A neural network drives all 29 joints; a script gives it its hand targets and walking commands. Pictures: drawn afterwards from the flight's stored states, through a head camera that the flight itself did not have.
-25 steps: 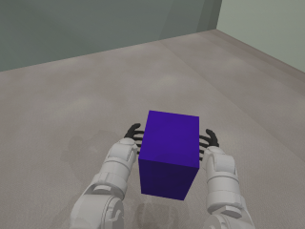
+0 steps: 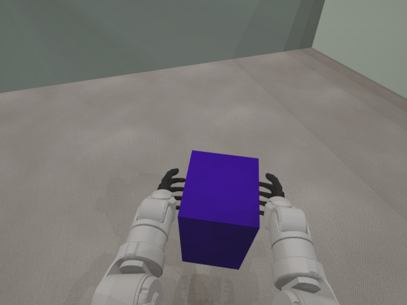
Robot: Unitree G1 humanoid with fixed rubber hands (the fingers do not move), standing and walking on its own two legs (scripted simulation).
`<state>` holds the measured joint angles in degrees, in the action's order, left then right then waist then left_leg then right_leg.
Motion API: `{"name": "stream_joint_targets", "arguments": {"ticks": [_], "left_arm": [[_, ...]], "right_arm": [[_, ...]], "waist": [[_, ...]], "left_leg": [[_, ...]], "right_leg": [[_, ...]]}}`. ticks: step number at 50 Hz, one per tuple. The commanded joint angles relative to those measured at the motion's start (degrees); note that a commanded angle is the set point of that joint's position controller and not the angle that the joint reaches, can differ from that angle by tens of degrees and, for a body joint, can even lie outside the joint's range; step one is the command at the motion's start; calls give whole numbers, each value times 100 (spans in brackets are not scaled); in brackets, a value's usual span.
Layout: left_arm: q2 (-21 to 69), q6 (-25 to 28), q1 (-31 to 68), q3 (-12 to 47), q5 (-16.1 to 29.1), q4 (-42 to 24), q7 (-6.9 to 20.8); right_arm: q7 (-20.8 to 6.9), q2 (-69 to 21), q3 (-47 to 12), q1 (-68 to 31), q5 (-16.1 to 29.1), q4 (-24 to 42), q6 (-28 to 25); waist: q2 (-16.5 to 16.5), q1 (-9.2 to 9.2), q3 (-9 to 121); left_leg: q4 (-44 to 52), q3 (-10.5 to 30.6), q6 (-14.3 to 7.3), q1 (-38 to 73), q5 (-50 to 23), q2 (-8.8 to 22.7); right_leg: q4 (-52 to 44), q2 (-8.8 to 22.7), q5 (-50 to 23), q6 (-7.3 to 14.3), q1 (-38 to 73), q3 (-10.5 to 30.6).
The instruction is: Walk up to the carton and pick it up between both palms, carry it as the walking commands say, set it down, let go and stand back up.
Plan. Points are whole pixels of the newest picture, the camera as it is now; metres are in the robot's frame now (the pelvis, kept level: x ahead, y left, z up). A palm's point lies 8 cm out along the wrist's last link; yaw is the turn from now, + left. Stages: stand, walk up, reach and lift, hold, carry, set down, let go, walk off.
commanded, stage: reach and lift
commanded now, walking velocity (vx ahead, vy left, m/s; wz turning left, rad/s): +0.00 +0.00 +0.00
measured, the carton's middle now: (217, 214) +0.33 -0.02 -0.03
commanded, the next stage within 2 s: hold in 1.04 s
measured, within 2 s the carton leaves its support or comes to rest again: neither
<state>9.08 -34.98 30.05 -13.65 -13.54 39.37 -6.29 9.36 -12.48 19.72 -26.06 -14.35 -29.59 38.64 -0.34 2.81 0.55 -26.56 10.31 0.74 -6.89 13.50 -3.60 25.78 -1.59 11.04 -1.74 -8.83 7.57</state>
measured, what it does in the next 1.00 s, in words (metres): stands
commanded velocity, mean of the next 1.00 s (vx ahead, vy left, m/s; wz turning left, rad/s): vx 0.00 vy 0.00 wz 0.00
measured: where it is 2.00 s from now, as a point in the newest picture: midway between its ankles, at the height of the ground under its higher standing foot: outside the picture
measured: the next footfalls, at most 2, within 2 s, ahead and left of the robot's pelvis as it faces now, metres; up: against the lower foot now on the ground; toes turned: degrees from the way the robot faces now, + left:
none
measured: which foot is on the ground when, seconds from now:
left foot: down 0.00-1.00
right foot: down 0.00-1.00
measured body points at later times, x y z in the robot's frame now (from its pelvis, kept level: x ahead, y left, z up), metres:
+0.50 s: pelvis -0.01 +0.00 +0.00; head -0.05 -0.01 +0.44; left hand +0.32 +0.11 +0.03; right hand +0.31 -0.13 +0.03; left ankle +0.02 +0.13 -0.74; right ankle +0.04 -0.14 -0.74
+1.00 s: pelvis -0.01 -0.01 +0.00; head -0.07 -0.01 +0.44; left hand +0.30 +0.11 +0.03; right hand +0.30 -0.13 +0.03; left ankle +0.02 +0.13 -0.74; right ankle +0.04 -0.14 -0.74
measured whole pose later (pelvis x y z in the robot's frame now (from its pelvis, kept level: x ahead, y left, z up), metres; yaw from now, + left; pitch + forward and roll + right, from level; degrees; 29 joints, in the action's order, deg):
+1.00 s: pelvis -0.01 -0.01 +0.00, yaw +0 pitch -8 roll +0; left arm 10.8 -39.3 23.5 -13.9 -14.7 29.6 -6.6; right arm 8.6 -12.0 15.5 -24.9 -13.4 -29.6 39.8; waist -0.7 0.8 -0.1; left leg -28.2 9.5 1.4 -6.6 13.6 -3.1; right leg 28.3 -2.2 11.4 -1.2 -9.0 7.5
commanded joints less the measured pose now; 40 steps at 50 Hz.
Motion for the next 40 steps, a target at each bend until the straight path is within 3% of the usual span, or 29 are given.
{"name": "stream_joint_targets", "arguments": {"ticks": [1,2,3,4,5,6,7,8,9,11,12,13,15,17,18,19,20,22,23,24,25,26,27,28,32,33,36,39,40], "left_arm": [[6554,300,3740,2443,1217,-658,1378],[6606,298,3926,2613,1352,-829,1377],[6623,271,3807,2610,1344,-775,1367],[6705,260,3661,2566,1332,-756,1367],[6548,252,3710,2477,1274,-707,1364],[6588,216,3604,2498,1237,-768,1340],[6575,201,3761,2484,1287,-804,1329],[6590,168,3839,2439,1227,-860,1297],[6697,151,3753,2528,1282,-831,1288],[6819,151,3653,2586,1271,-909,1263],[6687,151,3739,2580,1285,-964,1257],[6662,124,3603,2481,1225,-963,1229],[6732,87,3565,2702,1322,-1095,1245],[6699,111,3784,2838,1380,-1326,1243],[6694,68,3695,2776,1307,-1217,1232],[6747,42,3645,2787,1383,-1158,1248],[6705,58,3666,2768,1373,-1195,1253],[6699,56,3656,2804,1381,-1246,1256],[6645,25,3546,2780,1314,-1260,1249],[6654,51,3599,2786,1349,-1375,1242],[6674,29,3618,2784,1399,-1298,1260],[6486,-36,3469,2610,1235,-1068,1250],[6434,-25,3542,2545,1226,-1037,1271],[6427,-12,3534,2597,1284,-1049,1282],[6530,-66,3285,2591,1261,-1017,1308],[6621,-30,3363,2745,1327,-1223,1327],[6588,12,3421,2895,1427,-1512,1352],[6340,-37,3404,2769,1284,-1441,1347],[6320,-83,3287,2658,1240,-1354,1344]], "right_arm": [[-1200,-6948,-3242,-3629,1243,-123,-226],[-1189,-7006,-3340,-3668,1272,-47,-241],[-1202,-7017,-3431,-3691,1355,3,-247],[-1189,-6957,-3403,-3889,1349,222,-292],[-1215,-6919,-3322,-3685,1257,-106,-220],[-1230,-6866,-3299,-3538,1257,-137,-207],[-1257,-6873,-3271,-3508,1201,-272,-169],[-1301,-6904,-3288,-3561,1223,-301,-167],[-1279,-6844,-3318,-3673,1212,-126,-220],[-1331,-6879,-3507,-3856,1368,69,-269],[-1316,-6917,-3410,-3676,1265,-149,-230],[-1342,-6899,-3441,-3481,1265,-226,-183],[-1365,-6810,-3471,-3473,1311,-77,-229],[-1363,-6884,-3544,-3551,1355,-58,-256],[-1371,-6831,-3441,-3531,1317,-138,-240],[-1375,-6818,-3517,-3543,1323,19,-232],[-1357,-6802,-3483,-3644,1351,51,-261],[-1350,-6934,-3612,-3725,1419,170,-258],[-1377,-6914,-3684,-3746,1483,258,-245],[-1387,-6959,-3707,-3583,1480,172,-235],[-1362,-6922,-3731,-3653,1466,185,-229],[-1361,-6784,-3451,-3421,1344,-188,-151],[-1351,-6800,-3452,-3523,1285,-87,-158],[-1326,-6909,-3546,-3551,1372,7,-171],[-1325,-7023,-3616,-3403,1382,-45,-142],[-1327,-6969,-3593,-3364,1447,103,-182],[-1322,-7049,-3843,-3429,1527,385,-192],[-1331,-6918,-3595,-3219,1406,-30,-147],[-1322,-6942,-3498,-3171,1331,-56,-123]], "waist": [[14,77,2036],[165,149,2006],[-32,26,1942],[43,52,2072],[204,43,1882],[-70,7,1862],[54,30,1732],[-115,-89,1686],[14,-62,1757],[-207,-159,1920],[-29,-101,1860],[18,-227,1763],[-201,-146,1902],[-5,-106,1911],[-205,-127,1705],[-11,-116,1741],[-40,-120,1712],[54,-186,1954],[-158,-277,1976],[14,-237,2013],[153,-196,1982],[-144,-222,1573],[82,-237,1560],[69,-320,1662],[75,-324,1708],[-61,-262,1694],[118,-259,1995],[136,-216,1761],[-30,-264,1710]], "left_leg": [[452,-503,40,-294,-519,-274],[481,-490,57,-249,-536,-265],[455,-507,73,-210,-712,-244],[418,-509,64,-346,-562,-276],[459,-472,47,-246,-526,-222],[506,-473,85,-339,-482,-213],[512,-477,81,-302,-392,-161],[509,-502,79,-348,-249,-173],[434,-500,119,-286,-443,-200],[398,-532,133,-233,-438,-209],[445,-518,123,-371,-406,-199],[458,-513,112,-212,-523,-156],[412,-522,158,-218,-635,-181],[350,-500,135,-133,-560,-186],[377,-491,152,-215,-432,-172],[375,-479,142,-129,-437,-161],[362,-482,132,-255,-271,-164],[322,-489,105,-124,-532,-178],[337,-536,133,-225,-603,-229],[338,-494,107,-214,-667,-196],[311,-483,101,-159,-620,-210],[373,-508,124,-211,-360,-196],[370,-513,91,-232,-262,-195],[341,-550,85,-260,-229,-210],[346,-559,70,-98,-448,-213],[354,-534,106,-98,-666,-240],[291,-548,74,-84,-886,-272],[347,-521,82,-170,-478,-237],[367,-545,72,-253,-257,-256]], "right_leg": [[-128,-213,-1250,-73,1244,-334],[-93,-265,-1282,-88,1278,-380],[-67,-266,-1426,-58,1259,-376],[-54,-237,-1306,-58,1394,-337],[-82,-270,-1172,-75,1190,-404],[-57,-273,-1094,-28,1254,-419],[-87,-294,-884,-15,1131,-436],[-67,-288,-687,19,1117,-420],[-39,-319,-914,44,1140,-411],[40,-311,-814,51,1175,-409],[12,-309,-870,19,1247,-398],[7,-326,-843,45,1083,-430],[1,-321,-991,81,1158,-401],[32,-306,-895,33,1033,-377],[32,-303,-793,77,985,-381],[23,-314,-738,88,922,-383],[8,-291,-526,78,953,-362],[38,-302,-771,60,1014,-315],[75,-305,-949,78,1128,-348],[94,-326,-994,39,1079,-345],[55,-301,-893,36,1007,-323],[-8,-264,-595,55,874,-340],[-48,-281,-426,22,837,-333],[-56,-264,-365,36,953,-287],[-62,-253,-598,20,936,-295],[-56,-249,-901,38,932,-304],[-37,-250,-1214,-29,1086,-227],[-100,-239,-783,-29,940,-268],[-110,-216,-413,4,932,-240]]}}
